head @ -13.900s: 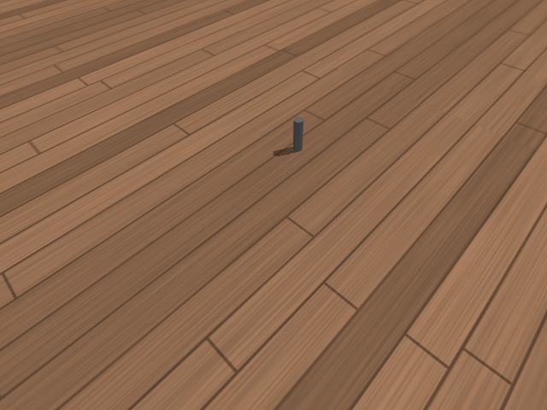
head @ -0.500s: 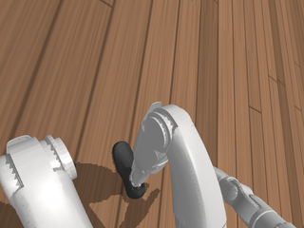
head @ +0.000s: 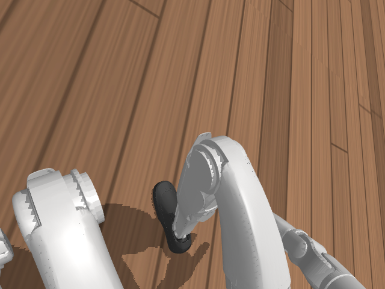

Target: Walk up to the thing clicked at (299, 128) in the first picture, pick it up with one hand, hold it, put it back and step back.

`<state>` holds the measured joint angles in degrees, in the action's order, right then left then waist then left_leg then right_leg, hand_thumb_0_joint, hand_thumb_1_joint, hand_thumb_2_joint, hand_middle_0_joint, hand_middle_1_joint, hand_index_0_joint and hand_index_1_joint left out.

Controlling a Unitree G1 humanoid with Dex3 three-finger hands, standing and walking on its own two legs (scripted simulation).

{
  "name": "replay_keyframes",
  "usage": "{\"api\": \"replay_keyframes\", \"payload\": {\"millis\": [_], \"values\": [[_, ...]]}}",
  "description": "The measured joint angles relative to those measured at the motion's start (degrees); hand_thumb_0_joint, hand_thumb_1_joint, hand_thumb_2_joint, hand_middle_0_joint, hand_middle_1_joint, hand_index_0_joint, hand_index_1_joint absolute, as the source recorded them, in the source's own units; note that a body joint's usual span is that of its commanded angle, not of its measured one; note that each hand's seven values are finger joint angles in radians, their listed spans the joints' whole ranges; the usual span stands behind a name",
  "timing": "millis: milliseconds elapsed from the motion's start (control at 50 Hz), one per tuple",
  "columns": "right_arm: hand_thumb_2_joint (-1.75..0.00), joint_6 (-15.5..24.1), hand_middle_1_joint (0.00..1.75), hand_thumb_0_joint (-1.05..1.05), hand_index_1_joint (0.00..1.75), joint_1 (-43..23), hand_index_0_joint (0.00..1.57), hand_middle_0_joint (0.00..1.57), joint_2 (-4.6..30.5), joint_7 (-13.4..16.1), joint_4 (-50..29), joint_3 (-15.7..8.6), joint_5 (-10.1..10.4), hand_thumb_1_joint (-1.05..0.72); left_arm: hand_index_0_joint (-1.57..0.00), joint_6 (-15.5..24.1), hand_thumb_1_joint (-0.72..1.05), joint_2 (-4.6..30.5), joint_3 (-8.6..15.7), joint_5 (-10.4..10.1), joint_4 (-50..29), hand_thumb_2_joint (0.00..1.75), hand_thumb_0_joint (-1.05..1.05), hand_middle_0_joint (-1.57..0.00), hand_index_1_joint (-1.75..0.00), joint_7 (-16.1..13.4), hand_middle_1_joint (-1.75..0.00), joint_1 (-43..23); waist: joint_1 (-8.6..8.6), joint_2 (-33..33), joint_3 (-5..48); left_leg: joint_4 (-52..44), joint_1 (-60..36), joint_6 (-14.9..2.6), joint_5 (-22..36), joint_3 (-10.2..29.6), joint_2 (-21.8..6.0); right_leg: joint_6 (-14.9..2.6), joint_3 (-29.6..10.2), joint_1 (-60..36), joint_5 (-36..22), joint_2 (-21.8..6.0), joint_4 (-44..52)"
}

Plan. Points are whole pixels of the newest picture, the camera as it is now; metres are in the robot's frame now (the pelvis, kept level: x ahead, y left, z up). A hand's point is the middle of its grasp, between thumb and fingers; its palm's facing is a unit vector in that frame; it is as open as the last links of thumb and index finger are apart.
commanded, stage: settle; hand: left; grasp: from the side
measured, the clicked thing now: out of the picture +0.46 +0.30 -0.16
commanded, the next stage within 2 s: lift in 1.48 s
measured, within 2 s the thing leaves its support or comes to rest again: neither
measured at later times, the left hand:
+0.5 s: hand out of the picture +0.44 +0.31 -0.03, palm faces +0.29 -0.95 -0.05, open 7.4 cm
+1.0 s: hand out of the picture +0.44 +0.31 +0.03, palm faces +0.29 -0.96 -0.03, open 7.5 cm
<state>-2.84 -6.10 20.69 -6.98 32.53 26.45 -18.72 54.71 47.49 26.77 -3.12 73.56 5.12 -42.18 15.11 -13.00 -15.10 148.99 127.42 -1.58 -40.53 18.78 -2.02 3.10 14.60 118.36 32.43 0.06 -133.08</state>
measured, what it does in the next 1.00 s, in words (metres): rises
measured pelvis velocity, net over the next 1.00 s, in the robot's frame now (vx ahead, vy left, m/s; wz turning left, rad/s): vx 0.02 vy -0.01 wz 0.16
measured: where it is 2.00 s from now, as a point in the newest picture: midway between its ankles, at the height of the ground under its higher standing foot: (134, 254)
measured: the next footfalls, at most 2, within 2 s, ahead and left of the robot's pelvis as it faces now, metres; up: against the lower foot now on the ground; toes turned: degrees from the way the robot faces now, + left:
none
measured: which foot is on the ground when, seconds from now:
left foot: down 0.00-1.00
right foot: down 0.00-1.00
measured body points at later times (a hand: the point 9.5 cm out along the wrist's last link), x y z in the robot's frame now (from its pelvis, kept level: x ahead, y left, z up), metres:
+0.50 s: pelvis +0.01 -0.01 +0.02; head +0.21 +0.12 +0.41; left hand +0.42 +0.36 -0.02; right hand +0.17 -0.26 -0.07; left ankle +0.08 +0.12 -0.27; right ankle +0.15 -0.12 -0.27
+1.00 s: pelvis +0.02 -0.01 +0.06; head +0.22 +0.09 +0.45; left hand +0.42 +0.36 +0.03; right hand +0.20 -0.26 -0.05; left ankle +0.08 +0.12 -0.27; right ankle +0.15 -0.12 -0.27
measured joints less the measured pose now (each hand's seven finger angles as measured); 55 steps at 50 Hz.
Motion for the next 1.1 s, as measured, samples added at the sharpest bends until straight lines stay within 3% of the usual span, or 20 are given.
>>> {"api": "replay_keyframes", "payload": {"millis": [240,460,640,800,1100], "values": [[-0.9,-0.3,0.3,0.0,0.3,5.5,0.21,0.2,-0.3,-0.1,0.8,-7.2,5.1,-0.9,-0.84,-8.6,-0.11,-7.4,-2.9,-2.0,-10.5,1.16,-0.01,-0.82,-1.24,2.5,-1.21,2.8,-2.9,5.6,7.5,-3.6,1.3,-0.31,1.5,-4.3,0.0,-0.92,-3.0,2.7,0.2,-1.3,0.6],[-0.89,-0.6,0.3,0.01,0.3,8.8,0.2,0.2,-1.6,0.7,2.2,-13.5,9.4,-0.89,-0.85,-15.1,-0.12,-12.6,-3.0,-2.9,-16.6,1.17,-0.01,-0.83,-1.23,4.7,-1.2,3.4,-4.79,9.3,13.1,-7.2,2.2,0.23,1.5,-7.7,0.2,-1.86,-5.7,5.4,1.6,-2.5,1.0],[-0.89,-0.5,0.3,0.01,0.3,10.4,0.2,0.2,-2.2,2.0,4.1,-17.0,12.1,-0.89,-0.86,-18.6,-0.12,-14.9,-2.0,-4.9,-18.4,1.17,-0.01,-0.83,-1.22,7.8,-1.19,3.5,-5.94,11.0,16.3,-10.0,1.5,0.55,0.3,-10.2,0.2,-2.34,-7.7,6.2,3.6,-3.1,1.8],[-0.89,0.2,0.3,0.01,0.3,11.0,0.2,0.2,-2.7,3.1,3.9,-19.1,13.5,-0.9,-0.87,-21.1,-0.13,-17.1,-1.6,-5.2,-20.5,1.17,-0.01,-0.84,-1.21,9.8,-1.18,3.7,-6.67,11.7,18.4,-12.7,0.0,0.75,-0.3,-11.6,0.2,-2.56,-8.8,5.6,4.7,-3.3,3.4],[-0.9,1.3,0.3,0.01,0.3,11.4,0.2,0.2,-3.2,3.9,4.3,-21.6,13.9,-0.9,-0.88,-22.0,-0.15,-19.7,-1.3,-3.8,-19.9,1.19,-0.01,-0.85,-1.21,9.5,-1.18,2.1,-7.34,12.2,20.4,-16.6,-2.4,0.75,0.6,-13.3,0.4,-2.71,-10.1,3.9,4.4,-3.6,6.0]]}}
